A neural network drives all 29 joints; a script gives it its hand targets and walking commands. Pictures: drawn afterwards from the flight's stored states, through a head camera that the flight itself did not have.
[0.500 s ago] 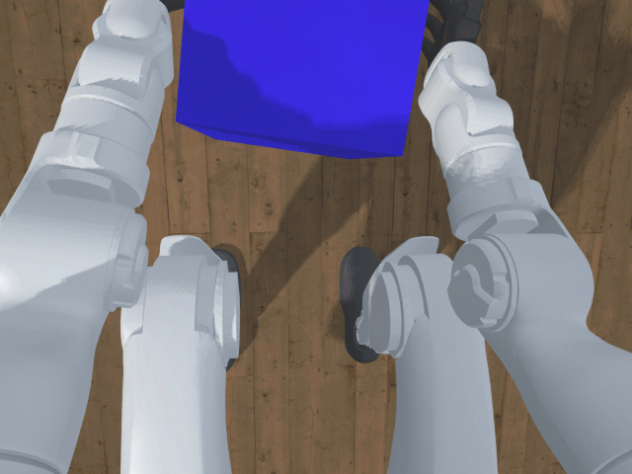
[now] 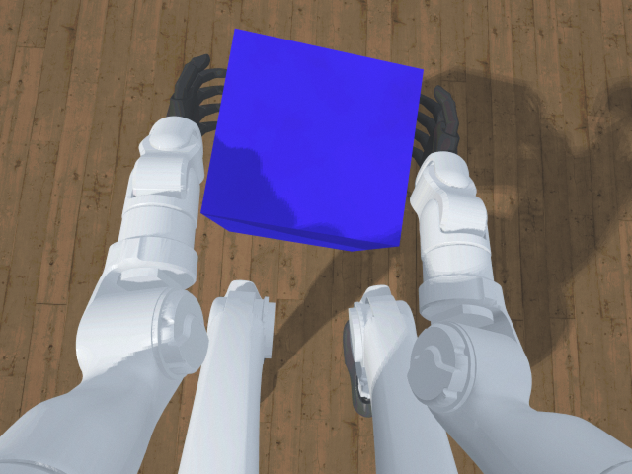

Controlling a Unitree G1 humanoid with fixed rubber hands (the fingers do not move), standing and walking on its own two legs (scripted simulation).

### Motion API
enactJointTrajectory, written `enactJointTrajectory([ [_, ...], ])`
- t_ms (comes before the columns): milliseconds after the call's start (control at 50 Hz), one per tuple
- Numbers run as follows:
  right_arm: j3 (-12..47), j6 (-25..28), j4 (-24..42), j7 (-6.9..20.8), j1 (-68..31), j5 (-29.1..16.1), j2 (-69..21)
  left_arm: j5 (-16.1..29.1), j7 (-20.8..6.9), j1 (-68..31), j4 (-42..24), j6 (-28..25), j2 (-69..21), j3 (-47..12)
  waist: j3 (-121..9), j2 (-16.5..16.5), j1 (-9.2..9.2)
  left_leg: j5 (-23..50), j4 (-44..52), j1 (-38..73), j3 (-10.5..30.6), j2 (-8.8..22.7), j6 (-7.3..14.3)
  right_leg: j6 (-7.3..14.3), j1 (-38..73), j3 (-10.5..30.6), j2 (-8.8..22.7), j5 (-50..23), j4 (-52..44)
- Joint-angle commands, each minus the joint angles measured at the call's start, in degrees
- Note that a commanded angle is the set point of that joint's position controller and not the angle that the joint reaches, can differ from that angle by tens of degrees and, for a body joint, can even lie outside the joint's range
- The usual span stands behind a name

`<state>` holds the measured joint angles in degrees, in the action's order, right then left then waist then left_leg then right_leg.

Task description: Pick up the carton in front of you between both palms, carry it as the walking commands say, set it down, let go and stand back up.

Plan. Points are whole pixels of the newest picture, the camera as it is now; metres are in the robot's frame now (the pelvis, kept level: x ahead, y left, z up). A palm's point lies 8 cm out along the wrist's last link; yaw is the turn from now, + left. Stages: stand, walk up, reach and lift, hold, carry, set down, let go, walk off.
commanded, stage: reach and lift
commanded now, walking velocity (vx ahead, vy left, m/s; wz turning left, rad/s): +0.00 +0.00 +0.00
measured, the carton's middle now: (307, 166) +0.48 +0.03 -0.14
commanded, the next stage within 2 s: none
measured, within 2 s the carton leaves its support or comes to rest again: neither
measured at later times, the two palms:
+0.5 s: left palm (134, 93) +0.45 +0.17 +0.09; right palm (520, 121) +0.45 -0.13 +0.10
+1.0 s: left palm out of the picture +0.40 +0.16 +0.24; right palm out of the picture +0.41 -0.13 +0.25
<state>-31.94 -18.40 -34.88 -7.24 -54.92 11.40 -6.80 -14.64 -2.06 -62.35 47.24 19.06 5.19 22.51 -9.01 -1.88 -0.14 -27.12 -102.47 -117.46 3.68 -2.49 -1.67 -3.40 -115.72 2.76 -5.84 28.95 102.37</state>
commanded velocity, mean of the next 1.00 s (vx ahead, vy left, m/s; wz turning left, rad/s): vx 0.00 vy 0.00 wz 0.00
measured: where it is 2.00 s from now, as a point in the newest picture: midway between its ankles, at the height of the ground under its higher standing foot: (305, 381)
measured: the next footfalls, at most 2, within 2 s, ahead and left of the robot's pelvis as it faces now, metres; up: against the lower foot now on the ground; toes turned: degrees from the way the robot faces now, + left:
none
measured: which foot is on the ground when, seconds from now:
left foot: down 0.00-1.00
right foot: down 0.00-1.00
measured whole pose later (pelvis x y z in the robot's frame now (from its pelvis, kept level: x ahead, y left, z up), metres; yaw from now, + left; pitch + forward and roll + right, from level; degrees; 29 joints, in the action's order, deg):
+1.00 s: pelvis +0.09 +0.00 +0.26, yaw +3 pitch +11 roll +0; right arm -19.1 -22.2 -28.3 -3.3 -19.5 12.3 -10.0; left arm -12.7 0.8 -19.8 29.3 23.5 -6.9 16.7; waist -7.9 -1.3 0.0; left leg -18.6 -44.2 -36.9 4.0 -1.6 -0.8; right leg -0.4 -35.6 4.5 -2.4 20.4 44.7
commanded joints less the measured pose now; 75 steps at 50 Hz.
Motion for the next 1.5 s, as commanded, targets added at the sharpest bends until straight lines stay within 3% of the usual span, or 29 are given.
enactJointTrajectory([
  [0,34.7,0.0,-1.7,13.6,-39.4,-7.8,-57.7,8.6,-12.8,-27.7,-1.3,-0.6,-60.5,-23.8,-56.8,1.3,-1.7,7.9,12.6,36.6,-6.9,-6.2,2.2,0.3,30.1,-6.9,-6.1,-6.5,-13.2],
  [220,42.7,-1.1,0.9,15.2,-28.7,-11.3,-60.6,13.6,-11.8,-20.9,-10.1,0.9,-66.2,-34.3,-57.0,4.7,-0.55,11.3,21.1,51.7,-5.8,-6.6,0.7,1.0,38.8,-5.6,-5.8,-9.0,-21.0],
  [420,42.8,-1.0,-0.8,16.7,-18.2,-10.0,-61.1,12.0,-10.5,-10.3,-9.1,0.9,-69.2,-33.9,-46.5,4.3,-0.25,12.0,31.4,62.6,-3.3,-6.5,0.9,1.7,47.1,-3.4,-4.9,-9.1,-31.3],
  [780,45.0,-1.0,-0.1,17.7,0.9,-7.7,-60.6,10.8,-9.8,6.9,-13.7,0.3,-70.2,-36.8,-30.3,2.9,0.07,20.2,52.8,86.6,0.9,-4.4,1.9,3.2,75.0,1.4,-2.1,-18.2,-53.3],
  [1100,48.9,-10.2,7.7,19.8,13.7,-8.2,-60.9,12.7,-11.1,17.3,-24.7,9.0,-69.0,-41.2,-14.3,1.4,0.11,28.7,73.1,108.8,1.1,-2.8,1.9,3.0,101.6,2.8,0.7,-29.6,-74.4],
  [1160,47.9,-12.5,8.6,20.1,15.2,-7.9,-59.8,12.1,-11.3,18.4,-26.3,11.4,-67.9,-40.3,-9.4,1.2,0.26,27.4,76.6,111.3,0.9,-2.8,1.8,3.1,104.1,2.8,0.8,-28.6,-77.7],
  [1320,41.8,-15.0,6.0,21.7,9.8,-5.3,-58.4,9.0,-12.4,14.2,-23.2,14.1,-66.9,-33.3,-0.4,1.3,-0.35,15.8,79.8,111.0,-0.2,-2.2,2.5,3.6,103.5,1.9,1.4,-16.3,-81.2],
  [1480,42.7,-14.8,7.0,22.1,4.8,-5.7,-59.4,9.6,-12.8,8.8,-24.6,13.9,-68.7,-34.8,-4.9,1.6,0.08,16.0,79.6,112.8,-0.3,-1.9,2.2,3.7,105.8,1.8,1.3,-16.5,-80.8],
])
